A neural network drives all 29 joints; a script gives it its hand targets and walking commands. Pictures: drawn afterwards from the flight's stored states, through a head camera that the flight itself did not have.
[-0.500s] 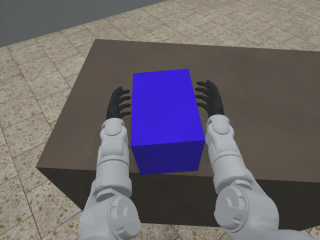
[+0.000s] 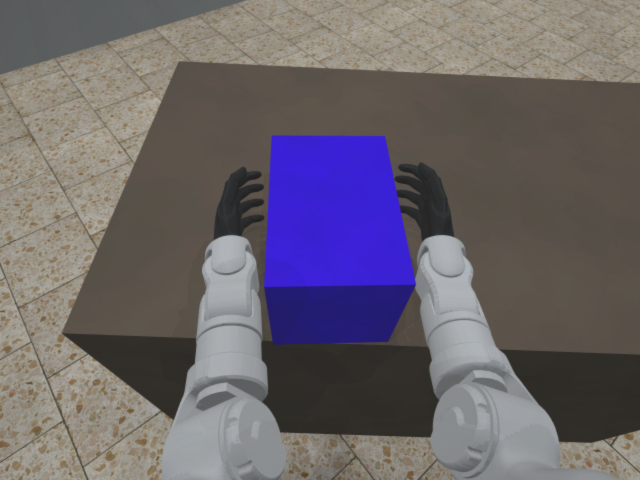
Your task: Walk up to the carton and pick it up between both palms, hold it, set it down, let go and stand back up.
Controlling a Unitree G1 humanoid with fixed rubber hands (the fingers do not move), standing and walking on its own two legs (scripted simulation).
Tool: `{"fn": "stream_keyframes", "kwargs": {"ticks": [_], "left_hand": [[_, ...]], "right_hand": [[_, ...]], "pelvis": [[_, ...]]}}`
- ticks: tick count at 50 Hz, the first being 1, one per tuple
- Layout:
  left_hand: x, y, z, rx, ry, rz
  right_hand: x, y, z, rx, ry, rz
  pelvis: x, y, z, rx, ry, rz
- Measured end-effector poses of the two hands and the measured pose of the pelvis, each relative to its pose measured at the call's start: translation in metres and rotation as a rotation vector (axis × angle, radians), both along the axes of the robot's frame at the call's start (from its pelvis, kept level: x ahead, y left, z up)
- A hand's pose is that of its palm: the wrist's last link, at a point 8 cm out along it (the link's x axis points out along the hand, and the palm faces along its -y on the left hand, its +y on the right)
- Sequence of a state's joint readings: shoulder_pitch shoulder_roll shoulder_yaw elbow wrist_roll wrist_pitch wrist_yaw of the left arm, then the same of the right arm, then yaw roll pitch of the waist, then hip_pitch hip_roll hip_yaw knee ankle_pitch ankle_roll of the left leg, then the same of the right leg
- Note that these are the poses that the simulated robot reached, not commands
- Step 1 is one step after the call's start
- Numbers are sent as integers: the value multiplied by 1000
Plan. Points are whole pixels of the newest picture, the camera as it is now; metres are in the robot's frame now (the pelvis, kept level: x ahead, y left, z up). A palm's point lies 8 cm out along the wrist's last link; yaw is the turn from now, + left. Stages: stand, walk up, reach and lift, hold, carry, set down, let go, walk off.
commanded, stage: set down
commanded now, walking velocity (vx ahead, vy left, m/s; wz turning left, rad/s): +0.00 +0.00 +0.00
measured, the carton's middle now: (329, 238) +0.43 +0.02 +0.02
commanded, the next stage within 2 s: none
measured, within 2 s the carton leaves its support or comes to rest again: rests again in 0.40 s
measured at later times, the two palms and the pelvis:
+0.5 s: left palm (218, 240) +0.40 +0.16 +0.05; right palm (424, 224) +0.42 -0.10 +0.06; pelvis -0.01 +0.00 -0.01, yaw -2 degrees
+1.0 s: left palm (181, 204) +0.40 +0.20 +0.11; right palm (458, 186) +0.44 -0.14 +0.12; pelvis -0.02 -0.01 -0.01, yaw +1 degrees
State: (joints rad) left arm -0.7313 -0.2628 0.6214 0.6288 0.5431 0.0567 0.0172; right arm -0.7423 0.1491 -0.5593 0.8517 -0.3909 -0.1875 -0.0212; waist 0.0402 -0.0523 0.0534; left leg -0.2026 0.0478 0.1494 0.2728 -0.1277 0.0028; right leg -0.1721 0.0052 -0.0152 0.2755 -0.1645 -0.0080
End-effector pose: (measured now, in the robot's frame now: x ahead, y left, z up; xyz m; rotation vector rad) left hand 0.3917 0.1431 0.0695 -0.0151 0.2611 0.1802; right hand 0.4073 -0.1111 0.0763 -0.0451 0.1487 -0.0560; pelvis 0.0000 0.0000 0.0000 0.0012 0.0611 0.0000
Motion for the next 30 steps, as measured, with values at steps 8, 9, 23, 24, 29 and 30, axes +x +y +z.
{"fn": "stream_keyframes", "kwargs": {"ticks": [8, 9, 23, 24, 29, 30], "left_hand": [[0, 0, 0, -2, 0, 0], [0, 0, 0, -3, 1, 0], [2, 15, -21, 22, 61, 31], [2, 18, -23, 22, 60, 39], [8, 35, -22, 22, 48, 62], [9, 38, -21, 24, 48, 63]], "right_hand": [[0, 0, 1, -15, 0, 2], [0, 0, 1, -16, 0, 3], [9, 6, -9, 1, 82, 51], [11, 7, -11, 6, 96, 51], [22, 11, -17, 15, 145, 52], [24, 12, -17, 15, 152, 54]], "pelvis": [[-2, 1, 0, 0, -4, -9], [-2, 1, 0, 0, -4, -10], [-7, 3, -3, -11, 61, -29], [-8, 3, -4, -13, 81, -29], [-12, 4, -10, -23, 172, -18], [-12, 4, -11, -26, 186, -15]]}}
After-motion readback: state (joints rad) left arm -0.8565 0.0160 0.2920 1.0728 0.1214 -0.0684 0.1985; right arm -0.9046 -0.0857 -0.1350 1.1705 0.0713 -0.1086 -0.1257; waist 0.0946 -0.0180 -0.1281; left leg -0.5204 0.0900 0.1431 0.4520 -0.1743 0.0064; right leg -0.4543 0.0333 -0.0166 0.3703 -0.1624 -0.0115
